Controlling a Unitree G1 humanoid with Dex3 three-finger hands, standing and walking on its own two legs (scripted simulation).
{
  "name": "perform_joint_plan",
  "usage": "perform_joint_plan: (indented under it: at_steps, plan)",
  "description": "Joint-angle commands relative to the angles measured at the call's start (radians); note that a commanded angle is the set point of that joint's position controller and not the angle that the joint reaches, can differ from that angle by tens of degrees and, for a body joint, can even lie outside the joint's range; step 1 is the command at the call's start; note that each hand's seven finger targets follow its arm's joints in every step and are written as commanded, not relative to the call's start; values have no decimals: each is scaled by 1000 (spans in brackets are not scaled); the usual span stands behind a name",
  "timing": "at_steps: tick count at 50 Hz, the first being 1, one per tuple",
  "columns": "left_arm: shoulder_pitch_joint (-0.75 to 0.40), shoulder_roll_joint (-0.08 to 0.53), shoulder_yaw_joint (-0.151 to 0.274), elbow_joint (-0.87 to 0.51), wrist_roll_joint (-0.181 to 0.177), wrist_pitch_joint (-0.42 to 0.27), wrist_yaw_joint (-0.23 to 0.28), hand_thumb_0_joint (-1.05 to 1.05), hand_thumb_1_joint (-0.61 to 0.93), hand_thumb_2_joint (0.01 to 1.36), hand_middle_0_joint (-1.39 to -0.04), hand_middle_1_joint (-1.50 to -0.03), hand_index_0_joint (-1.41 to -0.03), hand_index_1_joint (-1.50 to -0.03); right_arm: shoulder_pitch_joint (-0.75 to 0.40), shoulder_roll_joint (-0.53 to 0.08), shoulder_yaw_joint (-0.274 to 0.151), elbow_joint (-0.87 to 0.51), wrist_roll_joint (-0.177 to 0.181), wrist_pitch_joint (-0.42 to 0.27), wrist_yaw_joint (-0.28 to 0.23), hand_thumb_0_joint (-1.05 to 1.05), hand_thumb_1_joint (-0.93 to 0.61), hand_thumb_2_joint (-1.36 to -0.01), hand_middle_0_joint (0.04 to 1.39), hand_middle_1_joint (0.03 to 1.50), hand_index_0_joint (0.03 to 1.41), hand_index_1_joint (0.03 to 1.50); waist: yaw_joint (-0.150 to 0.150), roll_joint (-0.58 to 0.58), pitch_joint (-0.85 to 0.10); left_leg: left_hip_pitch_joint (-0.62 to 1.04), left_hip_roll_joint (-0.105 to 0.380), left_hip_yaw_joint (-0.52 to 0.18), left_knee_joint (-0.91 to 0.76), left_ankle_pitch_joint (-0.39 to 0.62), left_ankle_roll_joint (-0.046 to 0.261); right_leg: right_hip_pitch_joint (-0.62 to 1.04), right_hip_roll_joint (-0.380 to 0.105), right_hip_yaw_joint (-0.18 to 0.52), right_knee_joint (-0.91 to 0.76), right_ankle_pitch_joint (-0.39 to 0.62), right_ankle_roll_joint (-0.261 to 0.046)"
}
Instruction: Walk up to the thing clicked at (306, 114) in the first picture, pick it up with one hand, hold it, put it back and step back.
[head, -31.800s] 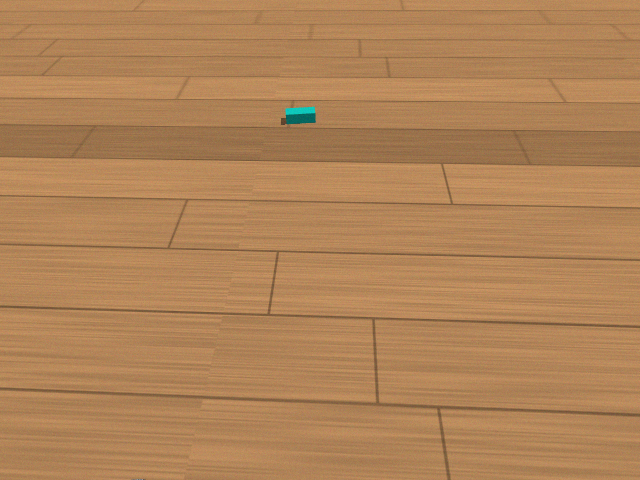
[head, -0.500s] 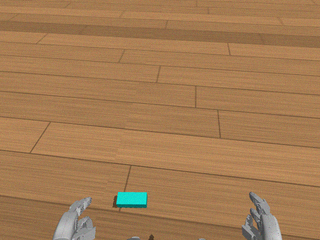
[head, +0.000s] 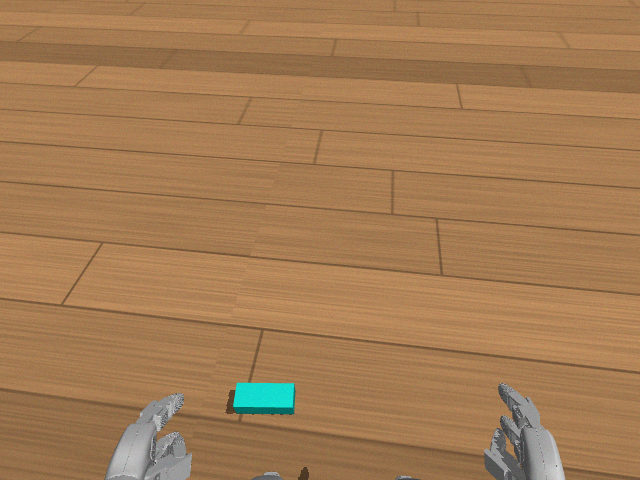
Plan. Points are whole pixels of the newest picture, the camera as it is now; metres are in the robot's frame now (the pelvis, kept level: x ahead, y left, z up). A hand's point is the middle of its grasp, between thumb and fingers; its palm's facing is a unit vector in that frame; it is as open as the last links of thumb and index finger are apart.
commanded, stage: home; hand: left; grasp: from above
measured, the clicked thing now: (265, 398) +0.45 +0.19 -0.68
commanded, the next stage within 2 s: stand in 0.04 s
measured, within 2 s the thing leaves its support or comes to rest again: neither
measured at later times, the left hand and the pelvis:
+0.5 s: hand out of the picture +0.08 +0.24 -0.11, palm faces +0.05 -0.94 -0.35, open 7.4 cm; pelvis +0.00 +0.00 +0.04, yaw +1 degrees
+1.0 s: hand out of the picture +0.03 +0.24 -0.10, palm faces +0.06 -0.94 -0.34, open 7.3 cm; pelvis -0.01 +0.00 +0.06, yaw +1 degrees
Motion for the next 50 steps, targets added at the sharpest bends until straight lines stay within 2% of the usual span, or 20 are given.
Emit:
perform_joint_plan:
  at_steps: [1,4,5,6,7,8,9,10,11,14,16,18,23,27,29,34,36,42,43,50]
  plan:
    - [-16,104,61,-194,10,-50,5,0,900,899,-199,-297,-199,-297,-68,-126,-54,-160,-1,-56,-16,0,-900,-900,200,300,200,300,-4,-20,-100,94,-43,32,-161,197,41,54,40,-25,-158,174,-19]
    - [-42,125,75,-221,11,-54,7,0,900,899,-198,-297,-199,-297,-67,-124,-54,-157,0,-55,-17,0,-900,-900,200,300,200,300,3,-11,-98,88,-46,39,-155,200,41,55,37,-20,-161,177,-20]
    - [-3,96,54,-163,12,-46,5,0,900,899,-198,-297,-199,-297,-74,-121,-51,-159,0,-55,-18,0,-900,-900,200,300,200,300,-3,-33,-79,81,-46,38,-155,194,42,50,37,-23,-166,174,-17]
    - [-45,124,74,-225,10,-51,8,0,900,899,-199,-297,-199,-297,-68,-122,-52,-161,0,-55,-18,0,-900,-900,200,300,200,300,1,-26,-81,77,-47,41,-155,175,44,53,35,-21,-172,158,-18]
    - [-314,197,64,126,124,-268,48,0,900,899,-199,-297,-199,-297,-109,-241,-91,87,-108,59,42,0,-900,-900,200,300,200,300,64,-109,136,110,-18,6,-211,370,81,219,-39,38,-198,164,-60]
    - [-213,219,80,331,129,-335,40,0,899,900,-200,-300,-200,-300,-121,-251,-106,112,-117,100,74,0,-900,-900,200,300,200,300,71,-143,51,163,-20,36,-207,360,101,259,-61,120,-242,168,-93]
    - [-203,226,76,375,126,-366,34,0,899,900,-200,-300,-200,-300,-122,-248,-111,80,-115,125,93,0,-900,-900,200,300,200,300,54,-150,53,173,-34,22,-209,330,96,227,-60,148,-270,151,-115]
    - [-202,249,65,421,132,-390,30,0,899,900,-200,-300,-200,-300,-129,-248,-111,86,-104,137,114,0,-900,-900,200,300,200,300,64,-124,40,197,-45,18,-222,276,94,271,-75,159,-271,139,-113]
    - [-236,238,62,455,134,-407,23,0,899,900,-200,-300,-200,-300,-114,-229,-106,121,-85,140,135,0,-900,-900,200,300,200,300,52,-88,28,256,-41,23,-246,274,90,275,-85,159,-257,199,-105]
    - [-290,216,68,579,111,-414,17,0,899,900,-200,-300,-200,-300,-130,-226,-110,168,-57,149,167,0,-900,-900,200,300,200,300,71,-66,46,292,-21,-10,-319,259,91,279,-63,104,-270,155,-70]
    - [-301,203,63,672,111,-427,21,0,899,900,-200,-300,-200,-300,-146,-230,-115,206,-60,160,173,0,-900,-900,200,300,200,300,78,-36,57,304,3,-54,-391,221,100,296,-46,70,-282,137,-53]
    - [-310,200,65,747,111,-444,21,0,899,900,-200,-300,-200,-300,-147,-237,-118,235,-62,171,171,0,-900,-900,200,300,200,300,75,-20,71,316,15,-66,-417,236,100,330,-47,60,-302,168,-45]
    - [-303,210,65,904,101,-467,21,0,899,900,-200,-300,-200,-300,-140,-246,-118,307,-55,188,159,0,-900,-900,200,300,200,300,72,-15,92,395,21,-60,-463,350,88,391,-59,60,-385,267,-46]
    - [-312,231,62,998,94,-474,23,0,899,900,-200,-300,-200,-300,-108,-247,-111,365,-47,201,150,0,-900,-900,200,300,200,300,50,-40,108,440,24,-48,-508,403,79,457,-76,72,-449,343,-48]
    - [-293,229,55,1046,91,-472,25,0,899,900,-200,-300,-200,-300,-130,-251,-108,388,-43,205,148,0,-900,-900,200,300,200,300,61,-24,123,475,25,-46,-531,402,73,462,-80,74,-492,346,-44]
    - [-319,246,50,1122,90,-472,26,0,899,900,-200,-300,-200,-300,-123,-261,-101,439,-35,214,144,0,-900,-900,200,300,200,300,48,-37,145,511,39,-50,-596,423,64,510,-85,67,-551,347,-36]
    - [-314,248,46,1147,89,-473,26,0,899,900,-200,-300,-200,-300,-141,-257,-98,455,-32,216,145,0,-900,-900,200,300,200,300,57,-43,151,530,40,-49,-612,421,59,518,-90,67,-577,337,-35]
    - [-338,257,41,1193,91,-473,22,0,899,900,-200,-300,-200,-300,-146,-266,-92,493,-32,226,149,0,-900,-900,200,300,200,300,52,-39,206,506,40,-51,-678,304,52,532,-88,66,-632,267,-27]
    - [-334,255,40,1202,93,-472,21,0,899,900,-200,-300,-200,-300,-158,-262,-93,496,-31,228,151,0,-900,-900,200,300,200,300,57,-45,221,504,37,-52,-684,277,50,518,-84,61,-638,225,-27]
    - [-345,271,41,1227,91,-471,12,0,899,900,-200,-300,-200,-300,-179,-281,-92,507,-31,229,157,0,-900,-900,200,300,200,300,58,-24,231,473,45,-66,-721,184,50,522,-82,65,-652,185,-28]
